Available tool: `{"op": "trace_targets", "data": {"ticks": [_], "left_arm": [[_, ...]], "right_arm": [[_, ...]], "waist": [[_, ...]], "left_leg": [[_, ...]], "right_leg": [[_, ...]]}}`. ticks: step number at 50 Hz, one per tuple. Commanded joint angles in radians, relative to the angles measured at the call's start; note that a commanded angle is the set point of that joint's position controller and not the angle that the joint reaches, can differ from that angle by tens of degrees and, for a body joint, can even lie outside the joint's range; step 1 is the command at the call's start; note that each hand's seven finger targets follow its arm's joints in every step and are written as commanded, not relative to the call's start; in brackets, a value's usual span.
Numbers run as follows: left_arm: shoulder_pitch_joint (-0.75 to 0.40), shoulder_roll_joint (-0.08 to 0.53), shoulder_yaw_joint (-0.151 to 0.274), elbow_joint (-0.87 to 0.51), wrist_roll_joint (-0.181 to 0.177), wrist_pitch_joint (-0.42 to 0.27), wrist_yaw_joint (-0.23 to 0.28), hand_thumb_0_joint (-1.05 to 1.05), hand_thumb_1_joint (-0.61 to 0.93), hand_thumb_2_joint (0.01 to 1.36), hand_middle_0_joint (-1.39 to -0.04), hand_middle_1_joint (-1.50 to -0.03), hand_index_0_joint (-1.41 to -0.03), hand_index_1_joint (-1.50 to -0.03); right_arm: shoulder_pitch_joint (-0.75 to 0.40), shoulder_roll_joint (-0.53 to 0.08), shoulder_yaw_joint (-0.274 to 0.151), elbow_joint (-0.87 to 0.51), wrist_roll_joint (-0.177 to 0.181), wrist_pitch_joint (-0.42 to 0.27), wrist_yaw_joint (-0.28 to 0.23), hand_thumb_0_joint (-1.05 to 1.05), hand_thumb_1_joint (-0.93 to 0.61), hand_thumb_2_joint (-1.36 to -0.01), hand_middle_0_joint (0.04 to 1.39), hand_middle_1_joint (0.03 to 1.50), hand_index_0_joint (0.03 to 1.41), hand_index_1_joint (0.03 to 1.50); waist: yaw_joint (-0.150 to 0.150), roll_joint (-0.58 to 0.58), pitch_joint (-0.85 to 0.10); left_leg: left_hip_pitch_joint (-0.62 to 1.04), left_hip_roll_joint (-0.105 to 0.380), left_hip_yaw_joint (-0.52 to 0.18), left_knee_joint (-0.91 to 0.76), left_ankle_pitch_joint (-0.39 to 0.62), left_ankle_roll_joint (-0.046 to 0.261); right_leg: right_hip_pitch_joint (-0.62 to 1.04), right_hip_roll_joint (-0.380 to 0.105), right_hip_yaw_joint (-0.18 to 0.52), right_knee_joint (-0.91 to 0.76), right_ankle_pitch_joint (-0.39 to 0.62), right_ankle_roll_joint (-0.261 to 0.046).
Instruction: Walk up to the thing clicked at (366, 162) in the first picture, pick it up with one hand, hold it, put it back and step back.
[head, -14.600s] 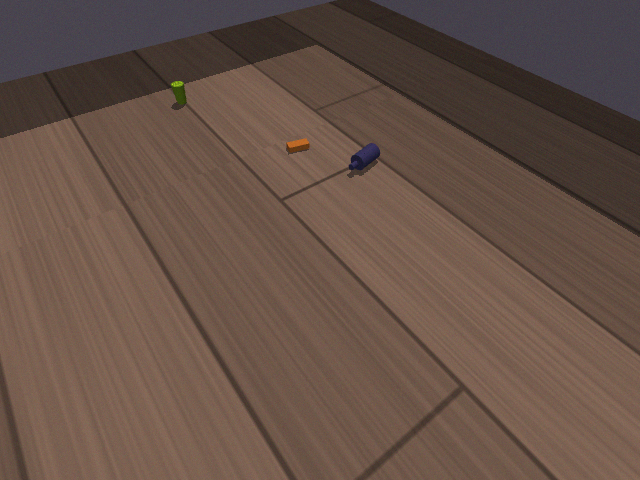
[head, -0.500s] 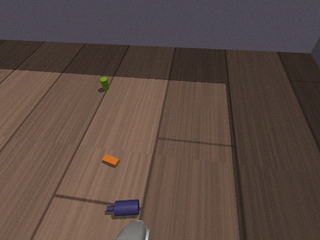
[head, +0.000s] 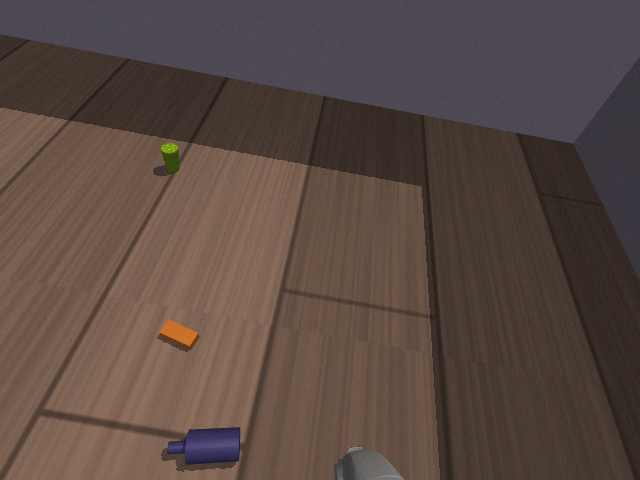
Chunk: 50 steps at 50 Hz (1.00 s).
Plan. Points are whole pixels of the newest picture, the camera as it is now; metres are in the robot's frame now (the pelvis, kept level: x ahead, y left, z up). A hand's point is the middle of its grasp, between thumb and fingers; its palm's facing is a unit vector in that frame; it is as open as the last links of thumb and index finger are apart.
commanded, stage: walk up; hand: left
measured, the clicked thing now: (204, 445) +0.33 +0.20 -0.73
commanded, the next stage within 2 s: none
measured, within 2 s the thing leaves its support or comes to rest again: neither
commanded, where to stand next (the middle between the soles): -0.01 -0.05 m, yaw +1 degrees
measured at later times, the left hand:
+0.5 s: hand out of the picture +0.12 +0.22 -0.15, palm faces -0.01 -0.93 -0.37, open 7.4 cm
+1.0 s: hand out of the picture +0.02 +0.19 -0.15, palm faces +0.04 -0.94 -0.35, open 7.4 cm
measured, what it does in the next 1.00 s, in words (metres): steps on the spot: right foot, then left foot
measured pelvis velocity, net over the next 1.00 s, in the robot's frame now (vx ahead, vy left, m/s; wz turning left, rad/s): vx -0.02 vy -0.06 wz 0.03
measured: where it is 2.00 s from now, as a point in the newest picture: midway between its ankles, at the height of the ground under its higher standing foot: outside the picture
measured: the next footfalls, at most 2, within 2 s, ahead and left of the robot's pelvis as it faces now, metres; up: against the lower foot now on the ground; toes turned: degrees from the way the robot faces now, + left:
right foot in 0.18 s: +0.09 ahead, -0.18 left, +0.00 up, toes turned +1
left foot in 0.50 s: +0.03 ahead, +0.08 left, +0.00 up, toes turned +0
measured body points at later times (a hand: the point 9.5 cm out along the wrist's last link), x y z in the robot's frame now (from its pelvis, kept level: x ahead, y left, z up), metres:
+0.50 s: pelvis -0.01 -0.04 -0.02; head +0.03 -0.04 +0.43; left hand +0.12 +0.26 -0.13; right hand +0.08 -0.35 -0.14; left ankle -0.01 +0.08 -0.74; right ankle +0.09 -0.16 -0.74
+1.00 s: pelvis -0.02 -0.06 +0.00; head -0.02 -0.08 +0.45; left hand +0.02 +0.24 -0.12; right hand +0.08 -0.37 -0.13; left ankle -0.01 +0.08 -0.74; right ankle +0.05 -0.18 -0.74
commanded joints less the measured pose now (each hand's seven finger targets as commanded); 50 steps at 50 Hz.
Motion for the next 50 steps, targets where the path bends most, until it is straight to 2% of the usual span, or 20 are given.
{"op": "trace_targets", "data": {"ticks": [1, 6, 9, 11, 12, 13, 18, 22, 24, 25, 26, 27, 28, 30, 33, 34, 38, 44, 48, 50], "left_arm": [[0.024, 0.126, 0.038, -0.025, -0.008, 0.0, 0.025, 0.0, 0.9, 0.9, -0.2, -0.3, -0.2, -0.3], [-0.043, 0.124, 0.029, 0.001, 0.0, 0.0, 0.027, 0.0, 0.9, 0.9, -0.2, -0.3, -0.2, -0.3], [-0.018, 0.141, 0.041, 0.029, 0.015, -0.009, 0.028, 0.0, 0.9, 0.9, -0.2, -0.3, -0.2, -0.3], [-0.007, 0.239, 0.069, 0.023, 0.032, -0.024, 0.037, 0.0, 0.9, 0.9, -0.2, -0.3, -0.2, -0.3], [-0.058, 0.236, 0.06, 0.005, 0.018, -0.016, 0.038, 0.0, 0.9, 0.9, -0.2, -0.3, -0.2, -0.3], [-0.091, 0.227, 0.054, -0.009, 0.023, -0.01, 0.04, 0.0, 0.9, 0.9, -0.2, -0.3, -0.2, -0.3], [-0.138, 0.176, 0.046, -0.023, 0.039, 0.004, 0.047, 0.0, 0.9, 0.9, -0.2, -0.3, -0.2, -0.3], [-0.151, 0.172, 0.046, -0.014, 0.036, 0.014, 0.043, 0.0, 0.9, 0.9, -0.2, -0.3, -0.2, -0.3], [-0.184, 0.162, 0.036, -0.01, 0.019, 0.026, 0.035, 0.0, 0.9, 0.9, -0.2, -0.3, -0.2, -0.3], [-0.156, 0.121, 0.021, -0.005, 0.012, 0.029, 0.032, 0.0, 0.9, 0.9, -0.2, -0.3, -0.2, -0.3], [-0.153, 0.073, 0.008, -0.001, 0.001, 0.03, 0.027, 0.0, 0.9, 0.9, -0.2, -0.3, -0.2, -0.3], [-0.165, 0.13, 0.027, 0.026, 0.004, 0.032, 0.036, 0.0, 0.9, 0.9, -0.2, -0.3, -0.2, -0.3], [-0.181, 0.171, 0.042, 0.049, 0.012, 0.026, 0.034, 0.0, 0.9, 0.9, -0.2, -0.3, -0.2, -0.3], [-0.144, 0.132, 0.037, 0.085, 0.009, 0.012, 0.014, 0.0, 0.9, 0.9, -0.2, -0.3, -0.2, -0.3], [-0.149, 0.132, 0.031, 0.122, 0.01, -0.011, 0.02, 0.0, 0.9, 0.9, -0.2, -0.3, -0.2, -0.3], [-0.155, 0.133, 0.031, 0.13, 0.014, -0.016, 0.026, 0.0, 0.9, 0.9, -0.2, -0.3, -0.2, -0.3], [-0.188, 0.151, 0.012, 0.156, 0.018, -0.02, 0.019, 0.0, 0.9, 0.9, -0.2, -0.3, -0.2, -0.3], [-0.181, 0.152, 0.008, 0.208, 0.021, -0.047, 0.026, 0.0, 0.9, 0.9, -0.2, -0.3, -0.2, -0.3], [-0.208, 0.163, 0.012, 0.222, 0.025, -0.038, 0.026, 0.0, 0.9, 0.9, -0.2, -0.3, -0.2, -0.3], [-0.201, 0.148, 0.01, 0.227, 0.023, -0.037, 0.026, 0.0, 0.9, 0.9, -0.2, -0.3, -0.2, -0.3]], "right_arm": [[-0.017, -0.262, -0.068, -0.058, -0.003, -0.012, -0.038, 0.0, -0.9, -0.9, 0.2, 0.3, 0.2, 0.3], [-0.058, -0.282, -0.076, -0.069, 0.007, 0.033, -0.038, 0.0, -0.9, -0.9, 0.2, 0.3, 0.2, 0.3], [-0.083, -0.262, -0.065, -0.071, 0.023, 0.06, -0.038, 0.0, -0.9, -0.9, 0.2, 0.3, 0.2, 0.3], [-0.028, -0.187, -0.037, -0.069, 0.037, 0.061, -0.04, 0.0, -0.9, -0.9, 0.2, 0.3, 0.2, 0.3], [-0.048, -0.187, -0.035, -0.059, 0.037, 0.078, -0.053, 0.0, -0.9, -0.9, 0.2, 0.3, 0.2, 0.3], [-0.056, -0.209, -0.041, -0.037, 0.029, 0.083, -0.058, 0.0, -0.9, -0.9, 0.2, 0.3, 0.2, 0.3], [-0.055, -0.223, -0.045, 0.018, 0.027, 0.087, -0.045, 0.0, -0.9, -0.9, 0.2, 0.3, 0.2, 0.3], [-0.058, -0.213, -0.038, 0.058, 0.004, 0.073, -0.036, 0.0, -0.9, -0.9, 0.2, 0.3, 0.2, 0.3], [-0.016, -0.197, -0.041, 0.095, -0.01, 0.058, -0.035, 0.0, -0.9, -0.9, 0.2, 0.3, 0.2, 0.3], [-0.058, -0.218, -0.046, 0.085, -0.029, 0.052, -0.037, 0.0, -0.9, -0.9, 0.2, 0.3, 0.2, 0.3], [-0.121, -0.275, -0.055, 0.063, -0.045, 0.046, -0.037, 0.0, -0.9, -0.9, 0.2, 0.3, 0.2, 0.3], [-0.225, -0.35, -0.062, 0.039, -0.034, 0.045, -0.031, 0.0, -0.9, -0.9, 0.2, 0.3, 0.2, 0.3], [-0.281, -0.349, -0.062, 0.038, -0.029, 0.045, -0.028, 0.0, -0.9, -0.9, 0.2, 0.3, 0.2, 0.3], [-0.322, -0.25, -0.028, 0.043, -0.027, 0.038, -0.022, 0.0, -0.9, -0.9, 0.2, 0.3, 0.2, 0.3], [-0.254, -0.225, -0.024, 0.08, -0.013, 0.034, -0.011, 0.0, -0.9, -0.9, 0.2, 0.3, 0.2, 0.3], [-0.23, -0.226, -0.024, 0.088, -0.01, 0.039, -0.01, 0.0, -0.9, -0.9, 0.2, 0.3, 0.2, 0.3], [-0.243, -0.235, -0.029, 0.117, -0.013, 0.067, -0.006, 0.0, -0.9, -0.9, 0.2, 0.3, 0.2, 0.3], [-0.218, -0.206, -0.02, 0.154, -0.003, 0.061, 0.0, 0.0, -0.9, -0.9, 0.2, 0.3, 0.2, 0.3], [-0.196, -0.211, -0.025, 0.189, -0.007, 0.076, 0.002, 0.0, -0.9, -0.9, 0.2, 0.3, 0.2, 0.3], [-0.196, -0.21, -0.022, 0.2, -0.009, 0.076, 0.002, 0.0, -0.9, -0.9, 0.2, 0.3, 0.2, 0.3]], "waist": [[0.029, 0.299, -0.038], [0.009, 0.297, -0.131], [0.045, 0.191, -0.189], [0.056, -0.1, -0.277], [0.057, -0.149, -0.258], [0.054, -0.151, -0.236], [0.045, -0.117, -0.214], [0.046, -0.107, -0.227], [0.01, -0.053, -0.205], [0.024, 0.026, -0.189], [0.049, 0.201, -0.137], [0.048, 0.262, -0.071], [0.051, 0.248, -0.006], [0.093, 0.212, -0.004], [0.067, 0.216, -0.108], [0.057, 0.206, -0.137], [0.034, 0.17, -0.073], [0.019, 0.053, -0.152], [0.01, -0.001, -0.097], [0.016, 0.005, -0.077]], "left_leg": [[-0.036, 0.203, -0.058, -0.115, 0.8, 0.127], [-0.024, 0.21, -0.076, -0.013, 0.632, 0.148], [-0.034, 0.167, -0.08, 0.159, 0.474, 0.095], [-0.21, 0.032, -0.029, 0.409, -0.01, 0.01], [-0.238, -0.039, -0.052, 0.471, -0.373, 0.002], [-0.176, -0.01, -0.082, 0.474, -0.424, -0.007], [-0.196, -0.049, -0.084, 0.441, -0.246, -0.02], [-0.145, -0.023, -0.04, 0.155, -0.211, -0.03], [0.016, -0.028, -0.034, -0.087, -0.025, -0.016], [0.084, 0.044, -0.177, -0.163, -0.014, 0.002], [0.053, 0.228, -0.455, -0.246, -0.071, 0.057], [-0.167, 0.344, -0.564, -0.308, -0.275, 0.161], [-0.347, 0.357, -0.552, -0.324, -0.364, 0.196], [-0.289, 0.191, -0.285, -0.239, -0.249, 0.099], [-0.153, 0.118, -0.19, -0.125, 0.032, 0.021], [-0.122, 0.119, -0.182, -0.112, 0.073, 0.021], [-0.112, 0.083, -0.194, -0.197, -0.346, 0.009], [0.022, 0.069, -0.142, -0.124, -0.011, 0.008], [-0.004, 0.056, -0.144, -0.148, -0.154, 0.006], [0.009, 0.059, -0.144, -0.159, -0.12, 0.004]], "right_leg": [[0.058, -0.015, -0.051, -0.135, 0.065, 0.015], [0.192, -0.005, -0.14, -0.333, 0.09, 0.01], [0.315, 0.002, -0.127, -0.557, 0.217, -0.027], [0.499, -0.247, 0.16, -0.581, 0.718, -0.129], [0.445, -0.313, 0.238, -0.579, 0.748, -0.26], [0.341, -0.331, 0.263, -0.581, 0.663, -0.278], [0.295, -0.187, 0.101, -0.587, 0.358, -0.193], [0.315, -0.198, 0.088, -0.578, 0.111, -0.188], [0.201, -0.188, 0.066, -0.517, 0.028, -0.136], [0.094, -0.161, 0.046, -0.461, 0.009, -0.084], [-0.011, -0.056, -0.032, -0.362, -0.088, -0.016], [0.065, -0.012, -0.062, -0.284, -0.208, -0.003], [0.204, -0.047, -0.035, -0.238, -0.188, -0.004], [0.275, -0.036, -0.064, -0.399, -0.051, -0.017], [0.362, -0.031, -0.064, -0.569, 0.149, -0.017], [0.4, -0.038, -0.065, -0.603, 0.154, -0.019], [0.223, -0.077, 0.027, -0.705, -0.225, -0.015], [0.256, -0.116, 0.047, -0.771, -0.023, -0.021], [0.183, -0.123, 0.069, -0.847, -0.29, -0.005], [0.17, -0.121, 0.065, -0.845, -0.26, -0.003]]}}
